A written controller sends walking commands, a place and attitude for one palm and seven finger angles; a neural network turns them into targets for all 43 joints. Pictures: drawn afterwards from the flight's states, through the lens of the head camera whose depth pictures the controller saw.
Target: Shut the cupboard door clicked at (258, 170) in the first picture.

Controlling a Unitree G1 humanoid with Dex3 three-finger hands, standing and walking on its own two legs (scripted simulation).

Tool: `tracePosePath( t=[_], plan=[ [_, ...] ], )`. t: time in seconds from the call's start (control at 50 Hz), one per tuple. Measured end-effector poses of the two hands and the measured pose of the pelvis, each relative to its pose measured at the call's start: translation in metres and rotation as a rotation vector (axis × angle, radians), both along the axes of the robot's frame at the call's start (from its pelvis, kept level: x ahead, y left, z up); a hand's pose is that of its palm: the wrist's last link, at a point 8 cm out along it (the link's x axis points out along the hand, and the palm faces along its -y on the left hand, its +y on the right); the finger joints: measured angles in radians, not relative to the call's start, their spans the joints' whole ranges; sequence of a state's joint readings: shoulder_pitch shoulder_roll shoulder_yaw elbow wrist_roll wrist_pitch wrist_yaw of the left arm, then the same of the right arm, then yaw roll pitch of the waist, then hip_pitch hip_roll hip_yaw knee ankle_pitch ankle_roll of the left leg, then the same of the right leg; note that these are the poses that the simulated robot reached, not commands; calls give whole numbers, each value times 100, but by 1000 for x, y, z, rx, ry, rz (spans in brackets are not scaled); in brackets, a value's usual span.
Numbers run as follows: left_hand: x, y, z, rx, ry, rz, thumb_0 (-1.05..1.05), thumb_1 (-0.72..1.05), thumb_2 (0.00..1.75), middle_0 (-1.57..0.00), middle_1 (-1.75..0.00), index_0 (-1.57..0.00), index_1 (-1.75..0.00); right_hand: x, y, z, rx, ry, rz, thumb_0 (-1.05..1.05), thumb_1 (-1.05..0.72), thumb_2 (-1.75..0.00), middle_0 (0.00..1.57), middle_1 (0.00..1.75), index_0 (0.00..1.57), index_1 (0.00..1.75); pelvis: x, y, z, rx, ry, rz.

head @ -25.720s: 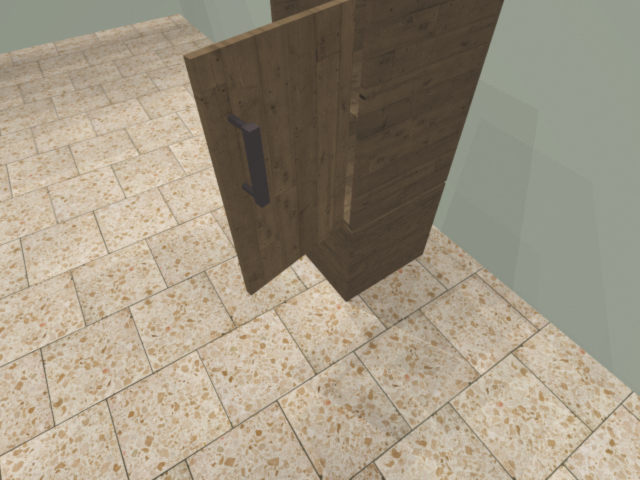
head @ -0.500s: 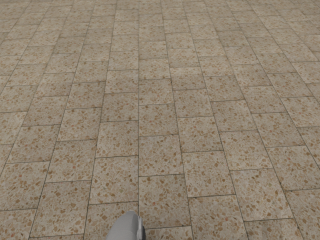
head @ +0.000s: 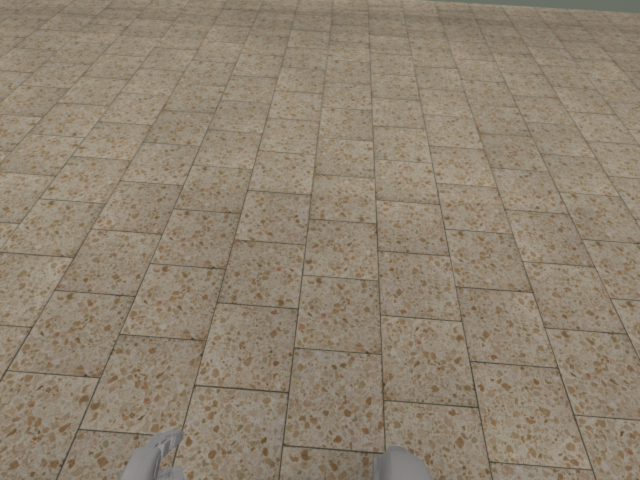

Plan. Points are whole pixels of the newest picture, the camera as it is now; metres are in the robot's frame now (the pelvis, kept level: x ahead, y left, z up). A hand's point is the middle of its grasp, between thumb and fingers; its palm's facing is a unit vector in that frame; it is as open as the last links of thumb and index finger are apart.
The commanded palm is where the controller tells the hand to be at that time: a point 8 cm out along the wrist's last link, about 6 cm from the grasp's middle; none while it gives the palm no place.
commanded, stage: walk to a spot facing it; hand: left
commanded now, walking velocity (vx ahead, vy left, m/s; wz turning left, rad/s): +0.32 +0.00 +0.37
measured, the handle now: out of the picture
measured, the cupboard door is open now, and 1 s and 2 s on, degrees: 69 69 69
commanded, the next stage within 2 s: turn to face it in 0.38 s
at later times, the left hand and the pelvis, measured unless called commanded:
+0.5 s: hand out of the picture +0.15 +0.18 -0.18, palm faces +0.31 -0.92 -0.24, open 7.3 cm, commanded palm none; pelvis +0.17 -0.03 -0.01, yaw +17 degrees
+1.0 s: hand (192, 430) +0.22 +0.20 -0.18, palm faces +0.20 -0.94 -0.26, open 7.4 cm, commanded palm none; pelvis +0.21 -0.01 -0.02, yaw +6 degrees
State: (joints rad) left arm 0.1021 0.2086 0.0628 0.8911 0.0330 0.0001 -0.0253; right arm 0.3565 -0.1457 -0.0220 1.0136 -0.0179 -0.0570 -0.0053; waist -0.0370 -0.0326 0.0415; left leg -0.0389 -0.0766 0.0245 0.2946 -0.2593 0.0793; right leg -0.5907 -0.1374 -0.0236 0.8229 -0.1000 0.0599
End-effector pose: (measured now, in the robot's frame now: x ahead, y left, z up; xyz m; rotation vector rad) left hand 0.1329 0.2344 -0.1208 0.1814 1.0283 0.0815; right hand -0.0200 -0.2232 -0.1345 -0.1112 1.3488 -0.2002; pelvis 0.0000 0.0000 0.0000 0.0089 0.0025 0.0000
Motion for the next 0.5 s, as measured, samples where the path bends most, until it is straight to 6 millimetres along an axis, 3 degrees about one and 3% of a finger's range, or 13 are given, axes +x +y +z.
tracePosePath(
  t=[0.14, 0.2, 0.26, 0.36, 0.42, 0.5],
  plan=[
    [87, -40, -9, 12, -36, -33, 1, 91, 90, -19, -30, -20, -30, 9, -22, -21, 42, 180, -56, 0, -90, -90, 21, 30, 21, 29, 73, -32, -18, 19, 10, 33],
    [94, -50, -8, 14, -40, 9, 0, 91, 90, -20, -30, -20, -30, 39, -38, -22, 40, 215, -22, 1, -90, -90, 20, 30, 20, 29, 93, -41, -17, 5, -1, 78],
    [78, -51, -7, 12, 11, 101, 0, 91, 90, -20, -30, -20, -30, 90, -55, -16, 19, 182, 43, 1, -90, -90, 20, 30, 20, 29, 113, -47, -9, 10, -6, 125],
    [40, -38, -8, 32, 122, 257, -1, 94, 90, -20, -30, -20, -30, 199, -68, -7, -17, 47, 172, 1, -91, -90, 20, 30, 20, 29, 140, -48, -1, 6, 4, 204],
    [20, -26, -12, 38, 186, 321, -1, 94, 90, -20, -30, -20, -30, 264, -62, -1, -35, -39, 255, 1, -91, -90, 20, 29, 20, 29, 154, -44, -1, -4, 5, 250],
    [-1, -14, -24, 18, 250, 399, 0, 93, 90, -20, -30, -20, -30, 343, -35, 7, -52, -141, 375, 0, -91, -90, 20, 29, 20, 29, 172, -31, -6, -19, 4, 301]
  ],
)
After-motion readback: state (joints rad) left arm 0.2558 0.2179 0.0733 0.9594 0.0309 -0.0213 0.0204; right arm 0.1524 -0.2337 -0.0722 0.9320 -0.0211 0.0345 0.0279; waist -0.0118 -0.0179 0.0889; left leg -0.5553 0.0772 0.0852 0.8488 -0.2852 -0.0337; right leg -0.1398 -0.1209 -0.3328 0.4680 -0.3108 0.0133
